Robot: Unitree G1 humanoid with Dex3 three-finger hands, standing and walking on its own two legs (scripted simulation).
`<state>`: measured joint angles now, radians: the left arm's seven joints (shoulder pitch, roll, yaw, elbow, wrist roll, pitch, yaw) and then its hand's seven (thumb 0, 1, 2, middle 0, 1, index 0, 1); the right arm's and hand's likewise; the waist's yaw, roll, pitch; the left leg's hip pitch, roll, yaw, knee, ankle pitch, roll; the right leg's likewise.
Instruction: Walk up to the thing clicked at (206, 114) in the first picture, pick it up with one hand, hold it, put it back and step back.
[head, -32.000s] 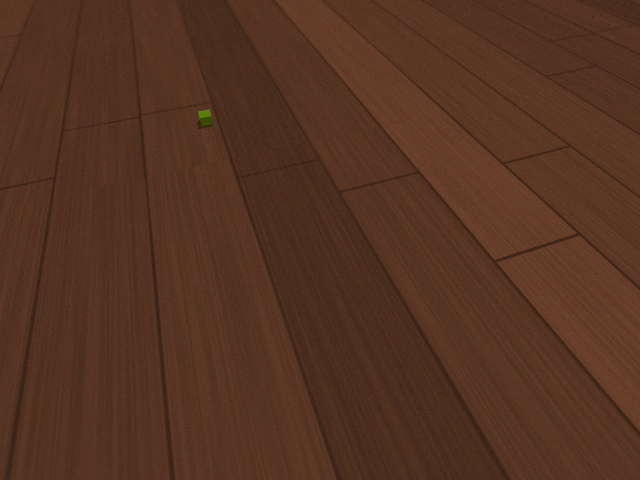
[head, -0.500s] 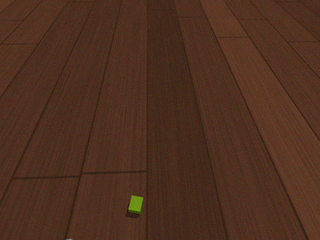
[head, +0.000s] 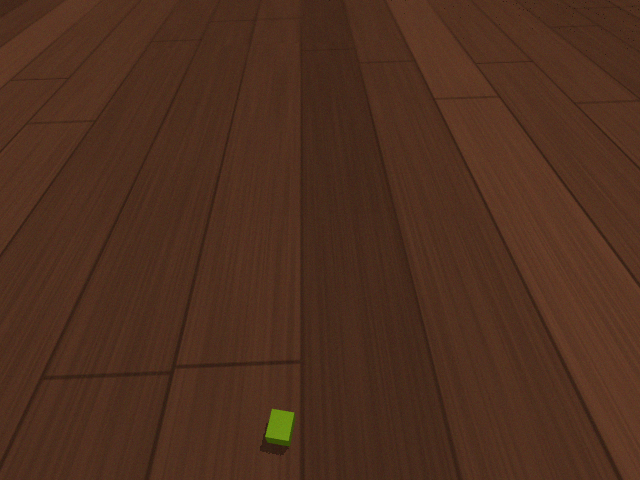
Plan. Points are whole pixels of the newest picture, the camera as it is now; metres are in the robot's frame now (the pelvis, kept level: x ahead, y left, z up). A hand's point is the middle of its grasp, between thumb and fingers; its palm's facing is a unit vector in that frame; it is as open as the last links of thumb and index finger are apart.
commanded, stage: stand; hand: left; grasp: from above
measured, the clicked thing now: (280, 427) +0.43 +0.17 -0.75
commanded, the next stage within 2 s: step back in 1.66 s
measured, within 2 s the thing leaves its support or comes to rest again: neither
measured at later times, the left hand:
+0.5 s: hand out of the picture +0.07 +0.22 -0.16, palm faces +0.03 -0.95 -0.32, open 7.3 cm
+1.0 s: hand out of the picture +0.09 +0.23 -0.15, palm faces +0.03 -0.94 -0.34, open 7.3 cm
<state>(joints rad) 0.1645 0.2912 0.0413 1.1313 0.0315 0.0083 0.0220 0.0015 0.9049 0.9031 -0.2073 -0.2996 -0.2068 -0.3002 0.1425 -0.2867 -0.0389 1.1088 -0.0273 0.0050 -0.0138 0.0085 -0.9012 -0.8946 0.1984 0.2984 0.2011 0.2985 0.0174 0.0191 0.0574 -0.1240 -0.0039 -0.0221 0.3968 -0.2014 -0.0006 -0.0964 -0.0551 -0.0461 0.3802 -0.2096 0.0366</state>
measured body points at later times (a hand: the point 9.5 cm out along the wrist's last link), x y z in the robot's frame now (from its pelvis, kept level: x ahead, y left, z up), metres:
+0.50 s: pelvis +0.01 -0.02 +0.00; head +0.01 -0.02 +0.45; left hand +0.07 +0.27 -0.14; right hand +0.07 -0.30 -0.14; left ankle +0.01 +0.12 -0.74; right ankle +0.00 -0.14 -0.74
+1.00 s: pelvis +0.01 -0.02 +0.00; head +0.02 -0.02 +0.45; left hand +0.09 +0.28 -0.13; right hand +0.09 -0.31 -0.14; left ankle +0.01 +0.12 -0.74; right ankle +0.00 -0.14 -0.74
